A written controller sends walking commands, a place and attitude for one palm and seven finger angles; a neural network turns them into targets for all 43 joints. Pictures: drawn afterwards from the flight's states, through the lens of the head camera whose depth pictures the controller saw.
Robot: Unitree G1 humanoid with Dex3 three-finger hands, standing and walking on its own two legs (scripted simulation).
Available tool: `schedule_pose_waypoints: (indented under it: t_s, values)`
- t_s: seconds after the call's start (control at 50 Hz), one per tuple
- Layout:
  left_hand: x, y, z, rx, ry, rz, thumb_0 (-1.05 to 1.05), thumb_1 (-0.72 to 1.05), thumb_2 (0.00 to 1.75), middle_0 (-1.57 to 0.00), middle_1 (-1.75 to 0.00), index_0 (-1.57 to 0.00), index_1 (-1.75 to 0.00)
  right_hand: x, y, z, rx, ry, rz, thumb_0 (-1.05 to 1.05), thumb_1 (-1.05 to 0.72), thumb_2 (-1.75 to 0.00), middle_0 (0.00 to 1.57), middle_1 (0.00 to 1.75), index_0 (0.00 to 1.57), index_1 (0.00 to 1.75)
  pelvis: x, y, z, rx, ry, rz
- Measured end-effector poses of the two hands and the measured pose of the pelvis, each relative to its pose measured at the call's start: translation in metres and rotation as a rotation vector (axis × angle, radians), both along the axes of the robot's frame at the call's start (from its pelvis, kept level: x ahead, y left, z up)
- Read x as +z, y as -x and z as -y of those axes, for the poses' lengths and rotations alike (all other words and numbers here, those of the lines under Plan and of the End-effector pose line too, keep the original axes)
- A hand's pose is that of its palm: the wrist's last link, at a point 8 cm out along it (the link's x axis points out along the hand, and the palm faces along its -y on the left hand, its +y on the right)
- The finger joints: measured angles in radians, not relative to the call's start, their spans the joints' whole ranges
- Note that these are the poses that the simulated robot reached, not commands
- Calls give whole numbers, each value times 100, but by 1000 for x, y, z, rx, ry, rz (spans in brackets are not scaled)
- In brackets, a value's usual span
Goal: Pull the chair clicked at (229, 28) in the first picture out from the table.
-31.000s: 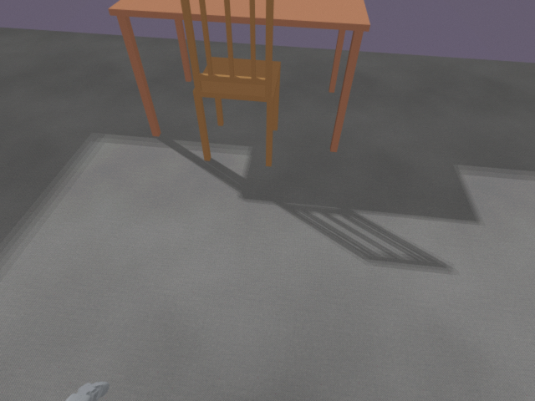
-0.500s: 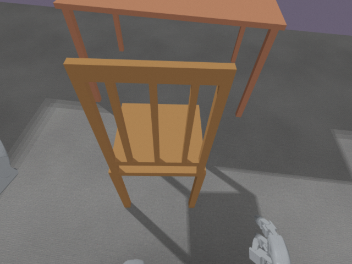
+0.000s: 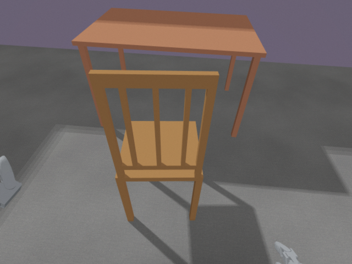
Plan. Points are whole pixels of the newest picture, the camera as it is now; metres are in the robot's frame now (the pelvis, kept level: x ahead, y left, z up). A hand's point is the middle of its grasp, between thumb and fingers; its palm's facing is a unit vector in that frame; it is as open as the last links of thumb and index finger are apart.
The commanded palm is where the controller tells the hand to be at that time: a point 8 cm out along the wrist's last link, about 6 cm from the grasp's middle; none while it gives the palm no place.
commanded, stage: stop stepping back and stand still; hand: left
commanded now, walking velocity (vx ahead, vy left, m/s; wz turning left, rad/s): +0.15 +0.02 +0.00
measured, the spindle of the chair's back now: (157, 131) +0.57 +0.10 -0.05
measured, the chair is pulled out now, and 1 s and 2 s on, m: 0.58 0.58 0.58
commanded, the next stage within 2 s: let the arm hang, fingers relaxed in 0.26 s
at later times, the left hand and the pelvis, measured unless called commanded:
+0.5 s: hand (64, 222) +0.21 +0.28 -0.02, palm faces +0.20 -0.89 -0.42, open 7.4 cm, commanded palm none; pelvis +0.00 +0.03 -0.01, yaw +1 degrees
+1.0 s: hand out of the picture +0.00 +0.23 -0.15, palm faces +0.02 -0.95 -0.30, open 7.3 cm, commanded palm none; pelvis +0.00 +0.02 +0.01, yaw +0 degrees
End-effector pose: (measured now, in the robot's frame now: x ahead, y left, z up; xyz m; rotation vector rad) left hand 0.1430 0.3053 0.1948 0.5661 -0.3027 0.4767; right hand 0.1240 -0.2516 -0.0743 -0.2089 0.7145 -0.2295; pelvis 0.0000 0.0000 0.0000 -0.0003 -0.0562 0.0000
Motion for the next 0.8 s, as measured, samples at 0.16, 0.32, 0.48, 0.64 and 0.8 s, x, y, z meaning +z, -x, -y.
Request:
schedule_pose_waypoints:
  t_s: [0.16,0.32,0.48,0.64,0.8]
  values:
    - [-20,-4,3,2,54,-58,2,89,90,-20,-31,-21,-30,-17,1,-22,53,-62,-42,1,-90,-89,20,30,20,30,-4,11,-1,3,5,-4]
    - [-14,-12,-4,-55,7,-90,2,89,90,-21,-31,-22,-30,-6,8,-27,15,-32,-65,2,-90,-89,21,30,21,30,1,2,-11,4,16,-24]
    - [-147,-46,-18,12,265,-581,0,90,91,-19,-30,-20,-30,-40,-2,-29,68,-63,-196,1,-90,-89,20,30,20,30,-6,-4,-24,27,16,-81]
    - [-329,52,82,-58,698,-1350,1,92,90,-19,-30,-20,-30,-37,47,-43,28,-48,-382,1,-91,-89,20,30,20,30,-1,0,-27,4,-1,-48]
    - [-332,92,52,71,691,-1415,-5,97,90,-20,-31,-21,-30,-45,103,-47,-12,-62,-562,1,-90,-89,20,30,20,30,5,4,-25,13,15,-26]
